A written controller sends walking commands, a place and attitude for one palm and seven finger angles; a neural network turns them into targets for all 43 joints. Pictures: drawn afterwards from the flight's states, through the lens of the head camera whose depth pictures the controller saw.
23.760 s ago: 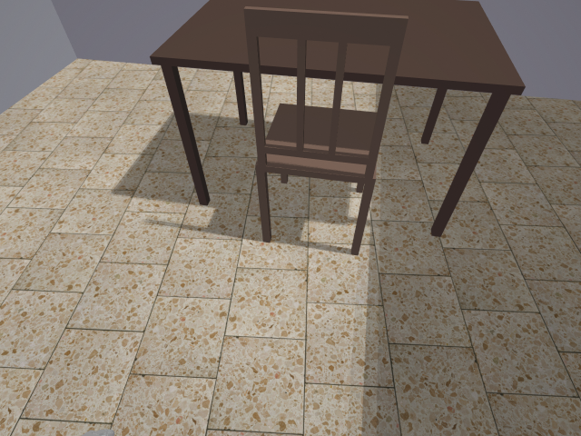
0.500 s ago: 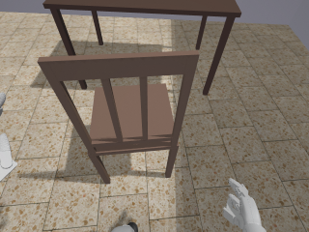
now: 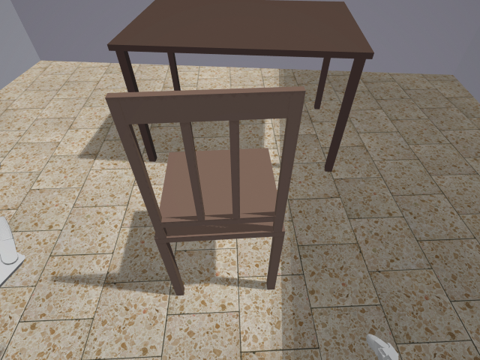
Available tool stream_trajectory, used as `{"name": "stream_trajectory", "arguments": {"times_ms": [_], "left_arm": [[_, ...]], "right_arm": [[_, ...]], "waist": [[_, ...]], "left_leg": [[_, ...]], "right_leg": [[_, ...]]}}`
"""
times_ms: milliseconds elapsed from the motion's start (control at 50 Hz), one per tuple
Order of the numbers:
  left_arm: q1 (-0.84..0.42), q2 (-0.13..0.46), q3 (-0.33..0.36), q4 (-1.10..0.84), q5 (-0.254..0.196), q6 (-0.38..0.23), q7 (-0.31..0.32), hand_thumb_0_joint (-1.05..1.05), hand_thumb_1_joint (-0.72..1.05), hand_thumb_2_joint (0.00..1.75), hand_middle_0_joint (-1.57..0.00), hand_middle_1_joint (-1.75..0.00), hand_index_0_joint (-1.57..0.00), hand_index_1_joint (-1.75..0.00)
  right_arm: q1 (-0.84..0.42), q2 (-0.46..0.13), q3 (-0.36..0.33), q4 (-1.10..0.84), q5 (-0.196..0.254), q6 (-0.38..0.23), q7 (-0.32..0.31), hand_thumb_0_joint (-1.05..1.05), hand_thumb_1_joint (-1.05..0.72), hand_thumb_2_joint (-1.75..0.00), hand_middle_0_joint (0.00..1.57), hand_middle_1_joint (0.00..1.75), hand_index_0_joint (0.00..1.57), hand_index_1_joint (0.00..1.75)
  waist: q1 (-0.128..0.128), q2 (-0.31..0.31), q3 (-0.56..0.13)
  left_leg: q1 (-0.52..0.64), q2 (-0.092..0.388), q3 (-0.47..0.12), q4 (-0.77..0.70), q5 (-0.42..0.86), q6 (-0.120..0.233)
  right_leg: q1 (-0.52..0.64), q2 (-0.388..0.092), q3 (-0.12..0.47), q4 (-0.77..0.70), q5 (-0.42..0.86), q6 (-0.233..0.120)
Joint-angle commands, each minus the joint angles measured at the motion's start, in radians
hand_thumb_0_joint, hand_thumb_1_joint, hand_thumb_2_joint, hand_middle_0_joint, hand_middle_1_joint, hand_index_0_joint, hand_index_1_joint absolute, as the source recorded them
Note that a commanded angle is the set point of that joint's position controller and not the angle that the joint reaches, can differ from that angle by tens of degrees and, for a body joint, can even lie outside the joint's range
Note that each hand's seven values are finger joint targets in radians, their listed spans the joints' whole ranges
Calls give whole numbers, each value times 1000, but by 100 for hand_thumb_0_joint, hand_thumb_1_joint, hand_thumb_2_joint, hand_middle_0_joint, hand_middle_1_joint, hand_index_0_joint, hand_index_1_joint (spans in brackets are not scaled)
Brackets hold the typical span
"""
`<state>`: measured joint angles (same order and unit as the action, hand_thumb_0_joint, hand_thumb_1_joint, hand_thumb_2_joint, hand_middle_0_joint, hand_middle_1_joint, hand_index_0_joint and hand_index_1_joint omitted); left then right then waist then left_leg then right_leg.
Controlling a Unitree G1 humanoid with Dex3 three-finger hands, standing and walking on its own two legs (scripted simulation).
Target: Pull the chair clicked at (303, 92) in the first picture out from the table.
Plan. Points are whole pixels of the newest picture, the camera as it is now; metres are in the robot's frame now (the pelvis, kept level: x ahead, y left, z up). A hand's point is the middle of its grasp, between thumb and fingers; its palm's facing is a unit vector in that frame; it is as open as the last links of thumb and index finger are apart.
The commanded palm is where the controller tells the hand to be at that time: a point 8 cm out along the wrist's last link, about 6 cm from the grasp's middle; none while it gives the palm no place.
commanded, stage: stop stepping back and stand still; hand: left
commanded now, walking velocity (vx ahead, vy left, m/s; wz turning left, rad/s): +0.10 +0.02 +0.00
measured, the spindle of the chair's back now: (194, 176) +0.57 +0.14 -0.06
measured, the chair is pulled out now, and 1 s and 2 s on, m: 0.64 0.64 0.64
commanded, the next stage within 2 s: let the arm hang, fingers relaxed in 0.08 s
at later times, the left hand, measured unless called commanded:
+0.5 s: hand out of the picture +0.08 +0.18 -0.16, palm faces +0.07 -0.99 -0.14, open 6.8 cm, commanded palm none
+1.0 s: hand out of the picture +0.00 +0.18 -0.16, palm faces +0.01 -0.98 -0.20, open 7.3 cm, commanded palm none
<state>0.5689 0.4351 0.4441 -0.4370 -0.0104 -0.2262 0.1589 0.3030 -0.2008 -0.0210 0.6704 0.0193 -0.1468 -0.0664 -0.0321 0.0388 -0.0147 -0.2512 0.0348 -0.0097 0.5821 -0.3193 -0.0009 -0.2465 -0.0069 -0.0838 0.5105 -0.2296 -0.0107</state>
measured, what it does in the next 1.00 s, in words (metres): stands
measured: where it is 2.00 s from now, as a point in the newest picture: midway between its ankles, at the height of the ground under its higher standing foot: outside the picture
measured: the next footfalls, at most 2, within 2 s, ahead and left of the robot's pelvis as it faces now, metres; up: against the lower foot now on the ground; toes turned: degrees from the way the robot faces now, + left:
none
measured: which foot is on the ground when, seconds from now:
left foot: down 0.00-1.00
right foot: down 0.00-1.00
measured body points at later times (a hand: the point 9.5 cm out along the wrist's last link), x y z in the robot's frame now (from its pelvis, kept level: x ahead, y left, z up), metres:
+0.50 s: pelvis +0.00 +0.02 +0.00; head +0.03 +0.04 +0.45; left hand +0.08 +0.23 -0.15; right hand +0.08 -0.21 -0.13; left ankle +0.01 +0.13 -0.73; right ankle +0.02 -0.11 -0.73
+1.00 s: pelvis +0.01 +0.01 +0.01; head +0.03 +0.00 +0.46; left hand +0.00 +0.23 -0.15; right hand -0.01 -0.19 -0.16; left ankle +0.01 +0.13 -0.73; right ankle +0.02 -0.11 -0.73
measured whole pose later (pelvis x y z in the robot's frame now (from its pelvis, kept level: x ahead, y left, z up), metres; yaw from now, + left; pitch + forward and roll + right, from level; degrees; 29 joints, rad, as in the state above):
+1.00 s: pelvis +0.01 +0.01 +0.01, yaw -1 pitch -1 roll +0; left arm 0.32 0.15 -0.02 1.05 0.01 0.02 0.03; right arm 0.35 -0.12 0.02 1.06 -0.01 0.00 -0.02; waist 0.00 0.02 0.05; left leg -0.19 -0.01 -0.01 0.46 -0.25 0.01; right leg -0.22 -0.03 -0.06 0.46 -0.22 0.00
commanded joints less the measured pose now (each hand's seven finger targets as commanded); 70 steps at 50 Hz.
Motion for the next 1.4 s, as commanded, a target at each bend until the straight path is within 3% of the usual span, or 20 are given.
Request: {"name": "stream_trajectory", "arguments": {"times_ms": [0,40,80,100,140,160,180,200,240,280,300,360,400,480,560,700,980,1120,1300,1380], "left_arm": [[-74,138,84,-139,-19,-35,24,0,90,90,-20,-30,-20,-30],[-108,133,70,-159,-22,-32,32,0,90,90,-20,-30,-20,-30],[-118,148,77,-184,-26,-39,35,0,90,90,-20,-30,-20,-30],[-117,143,71,-195,-23,-39,32,0,90,90,-20,-30,-20,-30],[-136,146,73,-209,-12,-34,31,0,90,90,-20,-30,-20,-30],[-112,-122,-330,536,78,151,-114,0,90,90,-20,-30,-20,-30],[-88,-193,-321,578,51,220,-136,0,90,90,-20,-30,-20,-30],[-102,-203,-343,611,44,233,-140,0,90,90,-20,-30,-20,-30],[-165,-168,-357,705,49,228,-142,0,90,90,-20,-30,-20,-30],[-222,-128,-364,820,47,224,-138,0,90,90,-20,-30,-20,-30],[-242,-115,-371,880,44,225,-137,0,90,90,-20,-30,-20,-30],[-275,-106,-401,1052,32,239,-134,0,90,90,-20,-30,-20,-30],[-256,-107,-413,1158,27,240,-131,0,90,90,-20,-30,-20,-30],[-223,-148,-404,1261,26,238,-126,0,90,90,-20,-30,-20,-30],[-241,-153,-420,1328,24,235,-130,0,90,90,-20,-30,-20,-30],[-218,-146,-436,1412,18,233,-130,0,90,90,-20,-30,-20,-30],[-178,-184,-441,1465,18,228,-120,0,90,90,-20,-30,-20,-30],[-175,-205,-437,1469,18,229,-117,0,90,90,-20,-30,-20,-30],[-173,-209,-435,1460,17,221,-118,0,90,90,-20,-30,-20,-30],[-176,-208,-435,1461,17,223,-117,0,90,90,-20,-30,-20,-30]], "right_arm": [[-118,-135,-59,-152,0,-35,-5,0,-90,-90,20,30,20,30],[-135,-130,-42,-141,-6,-36,-6,0,-90,-90,20,30,20,30],[-161,-138,-42,-142,-9,-44,-13,0,-90,-90,20,30,20,30],[-179,-140,-43,-147,-9,-43,-14,0,-90,-90,20,30,20,30],[-189,-131,-36,-154,-6,-38,-18,0,-90,-90,20,30,20,30],[-134,-201,-62,53,-33,-19,87,0,-90,-90,20,30,20,30],[-84,-114,-42,55,-30,49,84,0,-90,-90,20,30,20,30],[-108,-107,-29,34,-38,66,78,0,-90,-90,20,30,20,30],[-104,-104,-19,16,-48,82,73,0,-90,-90,20,30,20,30],[-74,-121,-21,31,-44,103,68,0,-90,-90,20,30,20,30],[-64,-126,-16,50,-42,109,66,0,-90,-90,20,30,20,30],[-79,-132,3,113,-40,114,60,0,-90,-90,20,30,20,30],[-77,-121,12,154,-36,118,55,0,-90,-90,20,30,20,30],[-20,-80,10,208,-38,124,43,0,-90,-90,20,30,20,30],[28,-76,3,244,-33,131,42,0,-90,-90,20,30,20,30],[87,-71,13,304,-29,134,42,0,-90,-90,20,30,20,30],[124,-15,21,374,-26,130,37,0,-90,-90,20,30,20,30],[129,8,21,381,-27,131,31,0,-90,-90,20,30,20,30],[130,4,18,377,-25,127,30,0,-90,-90,20,30,20,30],[126,5,19,377,-25,129,29,0,-90,-90,20,30,20,30]], "waist": [[10,-223,27],[3,-173,7],[18,-90,-14],[29,-14,-11],[30,62,34],[-16,38,98],[17,36,31],[36,27,3],[41,-132,-25],[28,-289,-65],[22,-269,-77],[38,-30,-13],[44,70,4],[43,180,-17],[37,26,23],[37,-53,73],[37,-54,103],[39,-6,130],[33,-44,76],[34,-33,99]], "left_leg": [[-108,-39,15,50,-149,37],[-33,-26,-7,-68,-55,46],[21,21,-68,-210,44,58],[30,58,-110,-245,46,67],[-40,84,-137,-287,-18,75],[-94,70,-149,-112,280,68],[-113,72,-102,-140,346,61],[-145,87,-137,-146,294,69],[-117,51,-134,-102,342,61],[-37,6,-100,-48,360,40],[6,3,-91,-55,374,36],[9,40,-130,-145,408,45],[8,41,-119,-179,341,43],[19,46,-115,-210,262,46],[3,56,-121,-225,181,52],[-19,45,-107,-228,110,51],[-10,39,-84,-214,137,49],[-25,42,-84,-220,136,50],[29,44,-74,-198,207,44],[20,46,-74,-203,196,44]], "right_leg": [[-17,-224,399,-331,-426,-108],[15,-209,309,-261,-243,-100],[55,-133,196,-160,-104,-44],[42,-97,172,-142,-103,-22],[66,-67,143,-132,-82,-3],[-104,-78,60,109,150,-7],[-42,-62,48,104,93,-2],[-18,-70,55,92,41,-2],[39,-94,85,29,164,-14],[60,-148,136,-1,292,-64],[61,-155,135,-8,304,-69],[58,-97,109,-18,167,-30],[77,-87,107,-52,101,-19],[112,-82,83,-86,93,-29],[101,-89,83,-120,70,-28],[71,-103,110,-146,5,-39],[36,-104,122,-144,12,-44],[34,-97,117,-144,17,-47],[51,-105,122,-135,88,-50],[44,-103,121,-140,75,-49]]}}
